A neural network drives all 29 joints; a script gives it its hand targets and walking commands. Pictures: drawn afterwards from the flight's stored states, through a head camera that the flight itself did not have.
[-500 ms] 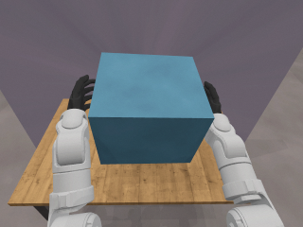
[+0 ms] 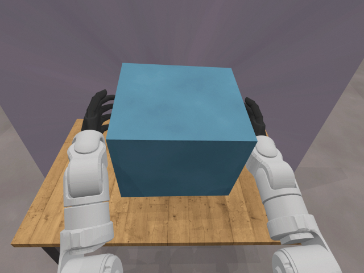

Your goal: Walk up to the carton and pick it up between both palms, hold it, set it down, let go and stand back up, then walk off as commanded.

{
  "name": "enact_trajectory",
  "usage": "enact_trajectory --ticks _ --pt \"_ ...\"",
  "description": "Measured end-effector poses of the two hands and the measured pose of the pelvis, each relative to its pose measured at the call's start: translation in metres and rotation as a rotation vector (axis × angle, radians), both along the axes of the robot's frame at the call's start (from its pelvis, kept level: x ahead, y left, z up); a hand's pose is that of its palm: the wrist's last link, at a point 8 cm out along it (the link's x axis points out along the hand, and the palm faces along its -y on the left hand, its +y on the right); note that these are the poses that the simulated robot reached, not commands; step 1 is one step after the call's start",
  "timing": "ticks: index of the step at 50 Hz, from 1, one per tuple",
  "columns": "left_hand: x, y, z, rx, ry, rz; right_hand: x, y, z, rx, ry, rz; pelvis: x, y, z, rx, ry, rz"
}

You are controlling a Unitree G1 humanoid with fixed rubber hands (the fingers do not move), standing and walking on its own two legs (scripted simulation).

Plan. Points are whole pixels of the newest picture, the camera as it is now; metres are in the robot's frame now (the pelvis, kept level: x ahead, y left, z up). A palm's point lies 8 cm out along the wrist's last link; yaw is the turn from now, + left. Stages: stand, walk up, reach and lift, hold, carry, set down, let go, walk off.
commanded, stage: hold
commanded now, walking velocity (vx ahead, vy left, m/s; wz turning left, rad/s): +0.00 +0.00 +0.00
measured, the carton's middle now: (177, 131) +0.38 +0.01 +0.16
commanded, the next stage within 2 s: none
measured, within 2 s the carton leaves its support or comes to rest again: neither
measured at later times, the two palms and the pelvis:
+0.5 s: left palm (94, 130) +0.35 +0.17 +0.19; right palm (253, 137) +0.35 -0.16 +0.16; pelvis +0.00 +0.00 +0.00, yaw +0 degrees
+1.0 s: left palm (94, 130) +0.34 +0.17 +0.19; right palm (254, 136) +0.35 -0.16 +0.16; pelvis +0.00 +0.00 +0.00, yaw +0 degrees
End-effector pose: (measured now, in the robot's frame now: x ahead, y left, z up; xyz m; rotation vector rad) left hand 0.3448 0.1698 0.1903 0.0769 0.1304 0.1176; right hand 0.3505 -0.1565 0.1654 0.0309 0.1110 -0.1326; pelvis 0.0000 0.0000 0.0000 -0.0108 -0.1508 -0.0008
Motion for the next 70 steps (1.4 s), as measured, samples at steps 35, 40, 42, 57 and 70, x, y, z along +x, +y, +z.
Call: enact_trajectory --ticks 35,40,42,57,70 --pt "0.0010 0.0006 -0.0031 -0.003 0.016 -0.002 -0.0003 0.0006 -0.0027 -0.003 0.013 -0.004 -0.0022 0.0015 0.0001 0.001 -0.002 -0.001" --pt "0.0013 0.0002 -0.0065 0.002 0.028 -0.004 -0.0004 0.0002 -0.0069 -0.003 0.024 -0.003 -0.0019 0.0015 0.0001 0.000 -0.006 0.002" --pt "0.0001 -0.0003 -0.0054 0.004 0.018 -0.006 -0.0017 -0.0002 -0.0064 0.003 0.015 -0.004 -0.0016 0.0017 0.0000 -0.001 -0.003 0.004" --pt "0.0007 0.0004 -0.0033 0.000 0.019 -0.003 -0.0004 0.0004 -0.0041 0.002 0.014 -0.003 -0.0014 0.0015 0.0001 0.001 -0.001 0.000" --pt "-0.0005 0.0014 -0.0058 0.006 0.026 -0.001 -0.0010 0.0013 -0.0056 -0.007 0.019 0.000 -0.0007 0.0007 0.0000 0.001 -0.010 0.003"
